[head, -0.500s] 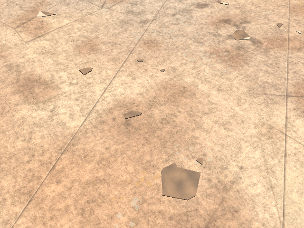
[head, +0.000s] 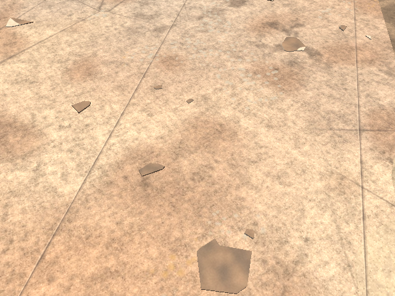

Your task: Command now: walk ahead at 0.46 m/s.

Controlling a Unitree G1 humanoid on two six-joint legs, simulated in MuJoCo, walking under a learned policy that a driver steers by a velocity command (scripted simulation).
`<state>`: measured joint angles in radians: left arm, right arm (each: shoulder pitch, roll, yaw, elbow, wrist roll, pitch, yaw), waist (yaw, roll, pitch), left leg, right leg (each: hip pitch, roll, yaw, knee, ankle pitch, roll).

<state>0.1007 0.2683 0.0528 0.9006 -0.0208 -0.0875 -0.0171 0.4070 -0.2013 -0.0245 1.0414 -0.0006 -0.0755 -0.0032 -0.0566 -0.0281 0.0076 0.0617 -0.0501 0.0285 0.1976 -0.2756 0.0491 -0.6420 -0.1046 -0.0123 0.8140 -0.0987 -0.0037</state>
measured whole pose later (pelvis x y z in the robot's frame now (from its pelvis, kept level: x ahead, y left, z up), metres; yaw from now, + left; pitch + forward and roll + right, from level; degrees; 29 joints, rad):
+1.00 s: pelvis +0.56 +0.02 +0.00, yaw -10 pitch +0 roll +2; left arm 0.21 0.29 0.09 0.89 -0.03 -0.04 0.01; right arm 0.27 -0.24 -0.06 0.99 -0.02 -0.11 0.00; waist -0.04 -0.05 0.02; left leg -0.11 -0.02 0.17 0.28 -0.18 0.04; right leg -0.65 -0.11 0.06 1.04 -0.18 -0.03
